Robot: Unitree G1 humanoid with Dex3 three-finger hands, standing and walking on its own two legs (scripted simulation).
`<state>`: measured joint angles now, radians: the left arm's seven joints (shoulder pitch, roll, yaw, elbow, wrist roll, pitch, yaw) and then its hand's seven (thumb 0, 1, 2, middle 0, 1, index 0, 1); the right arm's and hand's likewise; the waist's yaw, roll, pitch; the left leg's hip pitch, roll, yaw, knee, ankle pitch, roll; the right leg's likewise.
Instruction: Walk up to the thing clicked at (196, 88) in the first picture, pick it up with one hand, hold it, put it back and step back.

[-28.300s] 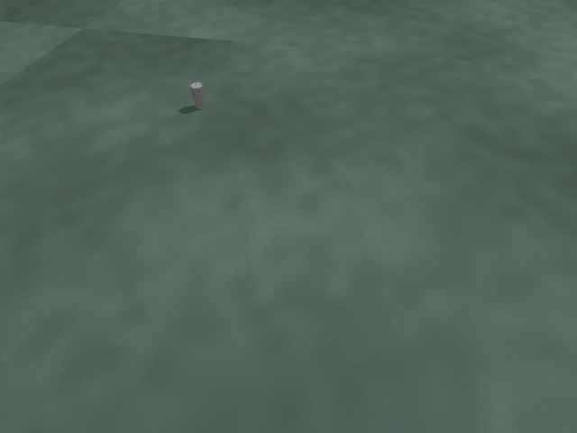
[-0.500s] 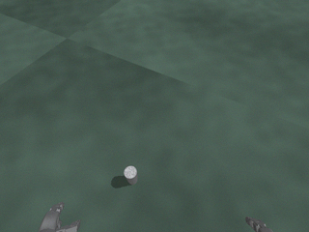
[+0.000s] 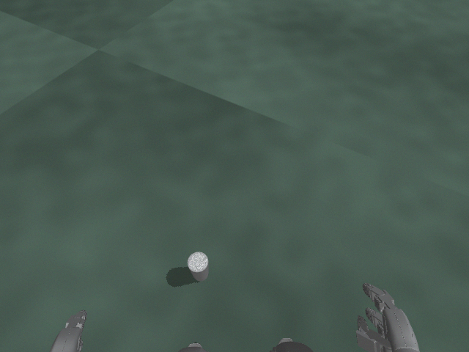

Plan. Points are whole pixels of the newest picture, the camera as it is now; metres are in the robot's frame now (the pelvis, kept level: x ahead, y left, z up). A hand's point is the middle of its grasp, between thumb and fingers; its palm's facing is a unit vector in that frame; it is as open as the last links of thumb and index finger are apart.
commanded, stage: go down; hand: left
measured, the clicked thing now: (199, 268) +0.47 +0.13 -0.65
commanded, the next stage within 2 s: none
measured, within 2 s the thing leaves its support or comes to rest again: neither
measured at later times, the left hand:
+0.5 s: hand out of the picture +0.14 +0.25 -0.14, palm faces +0.05 -0.94 -0.33, open 16.2 cm
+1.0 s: hand (120, 280) +0.31 +0.28 -0.24, palm faces +0.02 -0.98 -0.19, open 17.0 cm
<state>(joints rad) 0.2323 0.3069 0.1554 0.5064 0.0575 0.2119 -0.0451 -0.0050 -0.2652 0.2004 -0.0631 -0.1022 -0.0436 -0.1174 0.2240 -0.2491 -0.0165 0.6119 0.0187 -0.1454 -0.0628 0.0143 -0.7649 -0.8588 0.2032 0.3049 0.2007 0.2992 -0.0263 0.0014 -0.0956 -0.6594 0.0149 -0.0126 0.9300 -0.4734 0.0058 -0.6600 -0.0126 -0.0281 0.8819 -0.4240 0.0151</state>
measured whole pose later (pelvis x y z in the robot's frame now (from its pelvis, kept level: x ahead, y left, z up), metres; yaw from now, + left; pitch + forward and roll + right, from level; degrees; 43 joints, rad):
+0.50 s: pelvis -0.01 +0.00 -0.04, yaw +1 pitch +16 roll -3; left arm 0.35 0.33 0.18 0.26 0.01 0.31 -0.04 -0.01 -0.28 0.17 -0.05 -0.08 -0.03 -0.09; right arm 0.26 -0.23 0.01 0.53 0.01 -0.19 -0.11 0.02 -0.78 -0.86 0.21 0.31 0.20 0.30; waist -0.05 0.02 -0.15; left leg -0.88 0.02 -0.05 1.16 -0.56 0.00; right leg -0.86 -0.01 -0.06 1.08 -0.50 0.01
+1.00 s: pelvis -0.07 -0.01 -0.20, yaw -1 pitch +31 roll -2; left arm -0.40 0.55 0.47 0.89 -0.07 -0.30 -0.39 -0.01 -0.43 0.13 -0.05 -0.06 -0.03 -0.06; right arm 0.20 -0.30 0.02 0.63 -0.01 -0.16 -0.02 0.01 -0.85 -0.88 0.20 0.30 0.20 0.30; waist -0.09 0.01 -0.18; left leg -1.65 0.01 -0.04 1.78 -0.68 0.00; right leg -1.65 -0.02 -0.03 1.74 -0.63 0.00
